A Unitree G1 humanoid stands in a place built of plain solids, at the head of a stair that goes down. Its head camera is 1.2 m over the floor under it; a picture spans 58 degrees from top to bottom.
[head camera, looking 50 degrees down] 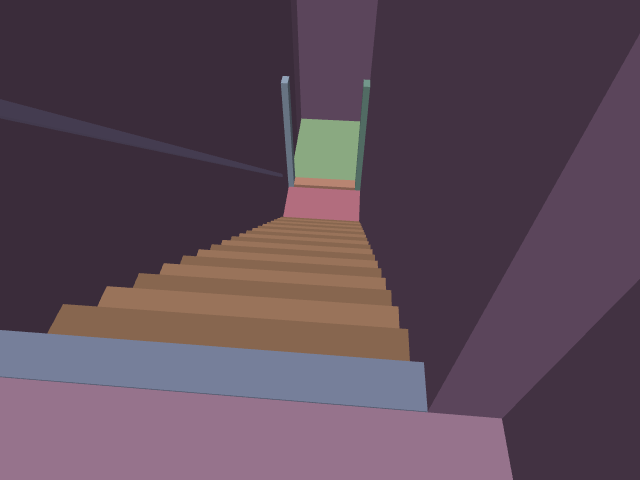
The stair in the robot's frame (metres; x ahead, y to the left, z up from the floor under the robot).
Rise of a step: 0.21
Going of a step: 0.22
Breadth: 1.30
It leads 5 degrees to the right of straight ahead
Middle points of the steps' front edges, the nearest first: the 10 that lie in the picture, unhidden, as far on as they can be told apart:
0.59 0.34 0.00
0.82 0.33 -0.21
1.04 0.31 -0.42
1.26 0.29 -0.63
1.48 0.27 -0.84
1.71 0.25 -1.05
1.93 0.24 -1.26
2.15 0.22 -1.47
2.37 0.20 -1.68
2.59 0.18 -1.90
